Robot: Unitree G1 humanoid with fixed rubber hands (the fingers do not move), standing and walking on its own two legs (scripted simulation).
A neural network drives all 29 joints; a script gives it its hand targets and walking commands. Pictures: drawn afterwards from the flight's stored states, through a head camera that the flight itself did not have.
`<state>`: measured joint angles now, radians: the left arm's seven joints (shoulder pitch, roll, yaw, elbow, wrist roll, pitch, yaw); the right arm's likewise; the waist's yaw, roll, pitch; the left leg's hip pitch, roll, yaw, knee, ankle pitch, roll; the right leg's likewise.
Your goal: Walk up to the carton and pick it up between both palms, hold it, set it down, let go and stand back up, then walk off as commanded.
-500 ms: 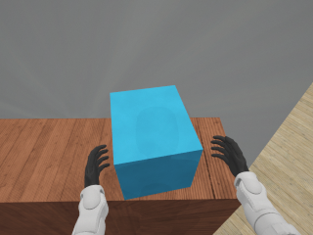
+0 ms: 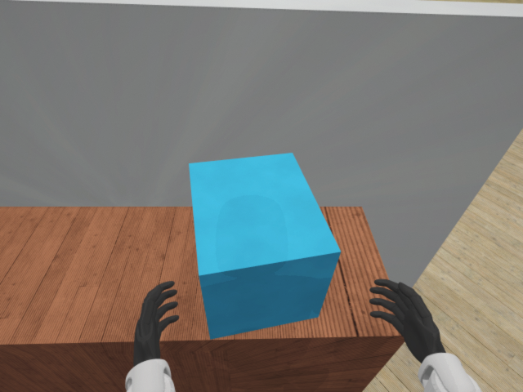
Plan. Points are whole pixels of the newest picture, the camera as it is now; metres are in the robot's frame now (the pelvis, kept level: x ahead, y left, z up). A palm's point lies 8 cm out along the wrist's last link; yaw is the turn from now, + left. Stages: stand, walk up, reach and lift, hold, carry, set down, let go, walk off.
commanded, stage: set down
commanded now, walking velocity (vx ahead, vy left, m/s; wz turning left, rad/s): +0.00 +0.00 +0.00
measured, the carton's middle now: (253, 240) +0.40 +0.03 -0.02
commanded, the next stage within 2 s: none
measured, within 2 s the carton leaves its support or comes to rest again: neither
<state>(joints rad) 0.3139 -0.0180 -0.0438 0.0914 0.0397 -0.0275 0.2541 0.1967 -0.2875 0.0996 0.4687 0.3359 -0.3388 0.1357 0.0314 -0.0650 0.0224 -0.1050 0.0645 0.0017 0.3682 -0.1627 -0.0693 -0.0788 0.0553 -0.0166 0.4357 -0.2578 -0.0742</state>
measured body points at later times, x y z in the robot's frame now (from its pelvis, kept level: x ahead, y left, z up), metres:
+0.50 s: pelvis +0.01 +0.01 +0.00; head -0.01 +0.01 +0.45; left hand +0.19 +0.20 +0.00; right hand +0.21 -0.21 +0.00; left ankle +0.03 +0.17 -0.74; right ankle -0.01 -0.07 -0.74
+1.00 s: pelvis +0.03 +0.02 +0.01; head +0.01 +0.03 +0.45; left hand +0.20 +0.22 -0.03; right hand +0.20 -0.21 -0.02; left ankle +0.03 +0.17 -0.74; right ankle -0.01 -0.07 -0.74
